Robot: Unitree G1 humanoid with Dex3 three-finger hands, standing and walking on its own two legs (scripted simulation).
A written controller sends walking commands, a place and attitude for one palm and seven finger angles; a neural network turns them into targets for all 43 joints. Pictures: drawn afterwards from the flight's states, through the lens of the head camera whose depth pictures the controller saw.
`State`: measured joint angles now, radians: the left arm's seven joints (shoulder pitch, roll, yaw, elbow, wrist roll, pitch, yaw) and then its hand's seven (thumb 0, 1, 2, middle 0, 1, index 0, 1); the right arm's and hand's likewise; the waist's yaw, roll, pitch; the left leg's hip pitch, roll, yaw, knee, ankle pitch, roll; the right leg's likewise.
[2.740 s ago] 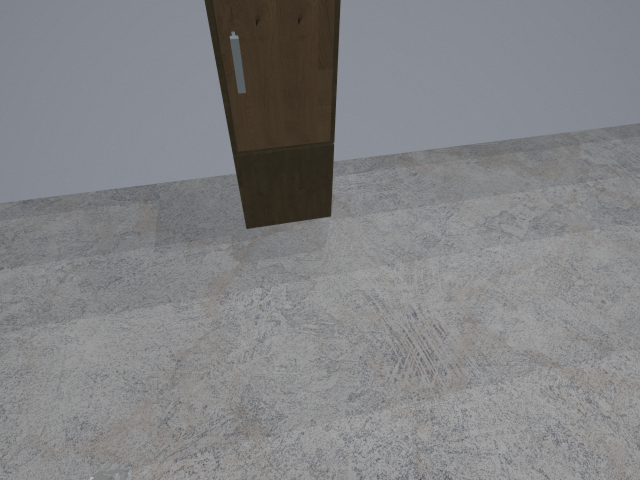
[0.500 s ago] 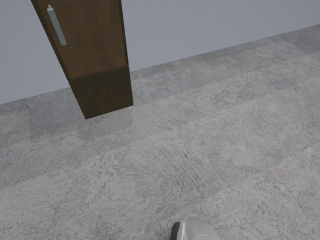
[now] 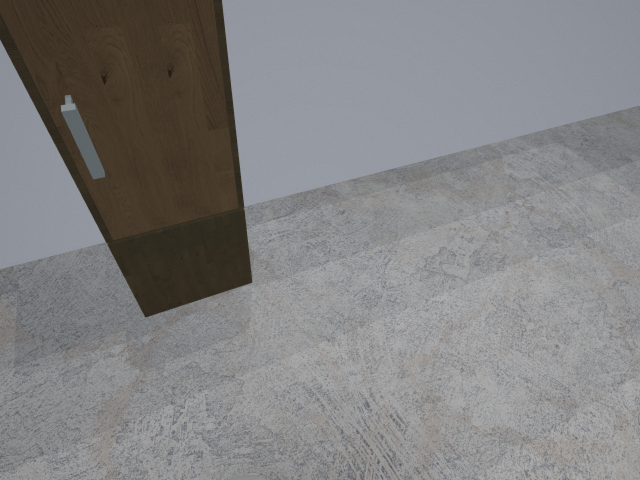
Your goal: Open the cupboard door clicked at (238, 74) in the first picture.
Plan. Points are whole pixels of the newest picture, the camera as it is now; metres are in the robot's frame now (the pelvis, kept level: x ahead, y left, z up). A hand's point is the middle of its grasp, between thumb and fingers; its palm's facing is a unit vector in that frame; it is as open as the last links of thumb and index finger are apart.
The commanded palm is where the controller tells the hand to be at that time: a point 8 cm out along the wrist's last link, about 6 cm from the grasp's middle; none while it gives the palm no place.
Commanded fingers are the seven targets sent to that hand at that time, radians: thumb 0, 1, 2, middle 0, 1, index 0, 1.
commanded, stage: turn to face it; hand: left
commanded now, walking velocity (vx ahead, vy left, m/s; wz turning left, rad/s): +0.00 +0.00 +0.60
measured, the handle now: (83, 137) +0.69 +0.56 -0.01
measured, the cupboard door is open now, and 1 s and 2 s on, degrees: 0 0 0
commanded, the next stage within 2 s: take the last steps up to it in 0.78 s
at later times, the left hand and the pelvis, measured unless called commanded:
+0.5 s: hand (187, 461) +0.17 +0.20 -0.14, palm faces +0.23 -0.94 -0.27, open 7.4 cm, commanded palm none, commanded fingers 0.00 0.90 0.90 -0.20 -0.30 -0.20 -0.30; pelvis +0.08 -0.02 +0.00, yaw +13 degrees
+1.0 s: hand out of the picture -0.02 +0.20 -0.17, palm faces +0.47 -0.84 -0.25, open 7.4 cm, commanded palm none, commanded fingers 0.00 0.90 0.90 -0.20 -0.30 -0.20 -0.30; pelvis +0.07 +0.00 +0.00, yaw +25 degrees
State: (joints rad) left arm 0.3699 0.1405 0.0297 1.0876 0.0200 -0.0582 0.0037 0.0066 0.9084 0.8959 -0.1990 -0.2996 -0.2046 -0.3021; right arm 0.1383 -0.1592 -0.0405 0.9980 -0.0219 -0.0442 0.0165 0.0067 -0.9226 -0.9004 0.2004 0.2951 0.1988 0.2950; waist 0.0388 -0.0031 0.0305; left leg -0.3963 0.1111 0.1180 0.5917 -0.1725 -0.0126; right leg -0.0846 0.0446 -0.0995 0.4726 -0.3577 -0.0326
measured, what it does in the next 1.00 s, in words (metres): steps on the spot, turning left: left foot, then right foot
